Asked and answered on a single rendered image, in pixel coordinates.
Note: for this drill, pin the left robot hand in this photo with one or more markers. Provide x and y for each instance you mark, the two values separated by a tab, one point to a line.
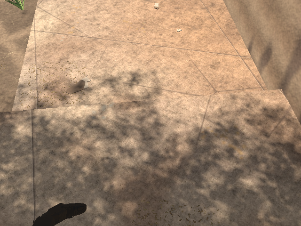
60	212

